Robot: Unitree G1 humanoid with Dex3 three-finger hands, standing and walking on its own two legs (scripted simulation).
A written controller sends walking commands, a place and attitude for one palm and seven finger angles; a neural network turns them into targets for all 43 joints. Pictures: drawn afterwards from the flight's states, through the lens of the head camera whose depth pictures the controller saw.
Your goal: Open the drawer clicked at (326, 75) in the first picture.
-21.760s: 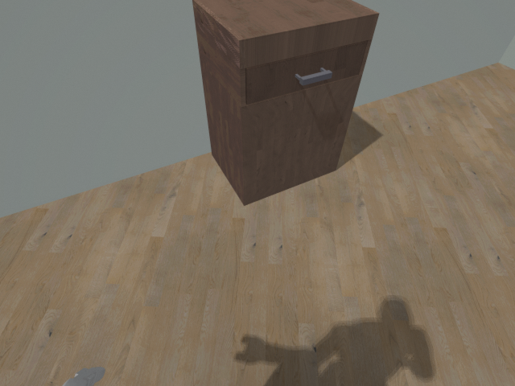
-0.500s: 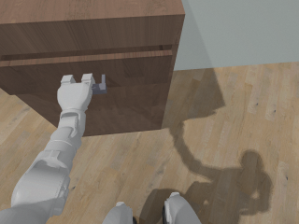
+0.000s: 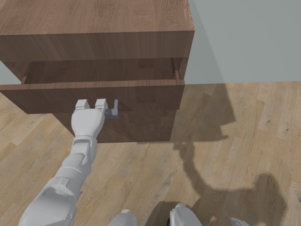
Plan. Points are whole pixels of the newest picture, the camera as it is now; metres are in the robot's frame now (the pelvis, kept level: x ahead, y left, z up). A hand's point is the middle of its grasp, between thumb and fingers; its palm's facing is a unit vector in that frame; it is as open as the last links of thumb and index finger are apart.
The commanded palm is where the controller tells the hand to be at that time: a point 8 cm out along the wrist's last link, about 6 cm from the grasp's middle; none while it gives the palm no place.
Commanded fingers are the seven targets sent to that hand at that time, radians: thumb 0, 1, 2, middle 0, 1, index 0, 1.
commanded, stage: pull the drawer open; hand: left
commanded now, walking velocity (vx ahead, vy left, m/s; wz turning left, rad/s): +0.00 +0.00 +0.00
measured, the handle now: (97, 108) +0.46 +0.17 -0.04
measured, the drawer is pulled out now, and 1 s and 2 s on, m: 0.11 0.22 0.30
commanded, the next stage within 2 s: open the thumb to release the handle in 1.82 s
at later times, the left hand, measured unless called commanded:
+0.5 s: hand (92, 143) +0.35 +0.18 -0.06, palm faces -0.03 -0.02 -1.00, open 5.9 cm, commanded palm +0.31 +0.17 -0.01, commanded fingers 0.00 0.90 0.90 -0.40 -1.35 -0.40 -1.35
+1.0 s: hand (90, 164) +0.29 +0.17 -0.06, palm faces -0.03 -0.04 -1.00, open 5.9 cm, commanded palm +0.25 +0.17 -0.01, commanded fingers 0.00 0.90 0.90 -0.40 -1.35 -0.40 -1.35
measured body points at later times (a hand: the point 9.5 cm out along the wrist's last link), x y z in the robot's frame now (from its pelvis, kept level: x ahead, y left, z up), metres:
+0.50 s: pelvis -0.01 +0.00 +0.00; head +0.08 -0.02 +0.44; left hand +0.34 +0.18 +0.00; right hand +0.09 -0.26 -0.14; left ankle -0.03 +0.10 -0.66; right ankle +0.02 -0.11 -0.66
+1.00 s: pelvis +0.00 -0.01 +0.01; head +0.07 -0.03 +0.45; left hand +0.29 +0.17 +0.00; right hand +0.16 -0.25 -0.12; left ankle -0.03 +0.10 -0.66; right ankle +0.02 -0.11 -0.66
